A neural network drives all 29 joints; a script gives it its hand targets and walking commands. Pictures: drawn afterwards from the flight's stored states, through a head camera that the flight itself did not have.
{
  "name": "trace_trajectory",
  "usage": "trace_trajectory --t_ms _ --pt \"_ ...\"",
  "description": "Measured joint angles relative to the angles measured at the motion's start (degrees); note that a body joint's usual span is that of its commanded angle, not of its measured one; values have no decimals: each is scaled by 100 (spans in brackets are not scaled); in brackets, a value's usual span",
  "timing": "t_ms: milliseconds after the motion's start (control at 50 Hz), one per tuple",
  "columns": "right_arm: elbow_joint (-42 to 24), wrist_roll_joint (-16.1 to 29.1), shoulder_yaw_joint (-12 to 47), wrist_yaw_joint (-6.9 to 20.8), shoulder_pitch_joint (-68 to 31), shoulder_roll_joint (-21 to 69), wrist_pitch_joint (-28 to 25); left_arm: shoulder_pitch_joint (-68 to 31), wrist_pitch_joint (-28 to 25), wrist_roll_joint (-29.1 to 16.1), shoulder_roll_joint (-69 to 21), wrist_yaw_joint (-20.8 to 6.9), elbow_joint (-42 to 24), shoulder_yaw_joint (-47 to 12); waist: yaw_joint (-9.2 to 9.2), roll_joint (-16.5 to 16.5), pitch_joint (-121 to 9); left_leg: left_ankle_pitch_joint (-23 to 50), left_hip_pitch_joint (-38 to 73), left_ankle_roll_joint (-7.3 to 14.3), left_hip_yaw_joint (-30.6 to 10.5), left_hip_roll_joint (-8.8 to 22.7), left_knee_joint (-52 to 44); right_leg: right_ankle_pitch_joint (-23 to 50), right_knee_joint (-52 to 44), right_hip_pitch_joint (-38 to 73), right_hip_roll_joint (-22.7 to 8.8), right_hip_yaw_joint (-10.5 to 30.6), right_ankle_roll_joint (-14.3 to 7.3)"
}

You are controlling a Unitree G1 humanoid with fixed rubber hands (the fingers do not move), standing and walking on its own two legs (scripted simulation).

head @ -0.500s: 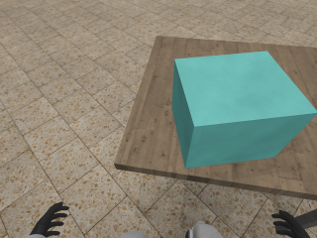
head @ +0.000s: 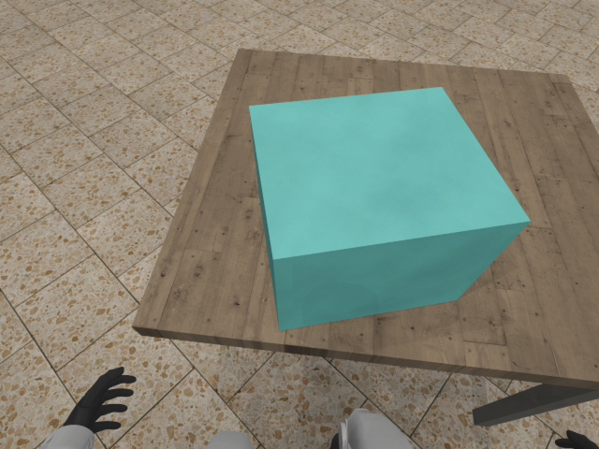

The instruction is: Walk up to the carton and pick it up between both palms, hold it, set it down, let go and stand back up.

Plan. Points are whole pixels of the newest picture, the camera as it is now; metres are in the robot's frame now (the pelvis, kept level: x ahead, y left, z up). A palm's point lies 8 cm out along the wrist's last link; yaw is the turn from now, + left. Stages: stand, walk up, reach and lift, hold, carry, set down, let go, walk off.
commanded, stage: walk up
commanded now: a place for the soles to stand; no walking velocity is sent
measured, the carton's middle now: (360, 209) +0.42 -0.06 +0.05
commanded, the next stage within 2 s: none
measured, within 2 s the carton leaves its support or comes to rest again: neither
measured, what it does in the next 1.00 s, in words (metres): steps on the spot: left foot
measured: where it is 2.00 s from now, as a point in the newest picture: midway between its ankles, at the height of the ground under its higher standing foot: outside the picture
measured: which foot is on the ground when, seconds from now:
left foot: up 0.00-0.48, down 0.50-1.00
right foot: down 0.00-1.00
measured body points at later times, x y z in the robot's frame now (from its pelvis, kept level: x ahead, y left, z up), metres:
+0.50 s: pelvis -0.03 -0.02 +0.01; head -0.01 -0.03 +0.46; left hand +0.10 +0.30 -0.06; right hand +0.09 -0.35 -0.08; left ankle -0.04 +0.11 -0.71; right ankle +0.07 -0.11 -0.70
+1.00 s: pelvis -0.03 -0.03 +0.02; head -0.03 -0.04 +0.47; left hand +0.10 +0.29 -0.05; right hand +0.10 -0.34 -0.06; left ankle -0.04 +0.11 -0.70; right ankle +0.03 -0.15 -0.70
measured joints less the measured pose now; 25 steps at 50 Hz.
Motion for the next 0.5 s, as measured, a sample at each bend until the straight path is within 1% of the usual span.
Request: trace_trajectory --t_ms 20,60,100,160,240,320,400,440,500 --pt "0 0 -9 -4 -2 -6 30 11 -29 0 -24 -2 1 -14 -40 60 10 -277 -204 -1 -49 -53 438 -31 28 8 16 -77 -51" --pt "-5 0 -9 -17 -59 42 65 124 -63 1 -26 -2 4 -16 -34 77 -34 -778 -616 -1 -49 -297 1273 -118 -58 26 14 -91 -167" --pt "-7 0 -9 -18 -127 85 66 251 -64 1 -27 18 3 -16 -37 115 -44 -831 -920 -1 23 -456 1720 -76 -232 111 14 -105 -237" --pt "-7 0 -9 -18 -140 116 66 380 -64 1 -28 75 3 -15 -39 211 -48 -746 -1169 -1 171 -491 1764 5 -372 235 15 -183 -285" --pt "-7 1 -9 -18 -149 143 89 494 -64 1 -29 127 3 -16 -30 323 -73 -528 -1238 -1 268 -490 1738 12 -376 327 16 -238 -324" --pt "-8 1 -7 21 -149 190 143 512 -64 1 -29 137 2 -17 -29 381 -128 -351 -995 -1 317 -490 1476 56 -376 322 17 -240 -329" --pt "-9 1 -8 76 -147 222 154 460 -64 1 -30 137 1 -17 -30 385 -137 -322 -464 -1 397 -489 932 110 -376 319 18 -253 -329" --pt "-11 1 -8 91 -143 220 155 415 -63 1 -31 137 1 -18 -33 385 -144 -172 -105 -1 446 -489 425 135 -377 313 19 -275 -329" --pt "-10 1 -7 108 -147 236 155 358 -58 1 -26 136 2 -18 -28 380 -187 170 443 15 484 -491 -602 170 -375 263 44 -311 -297"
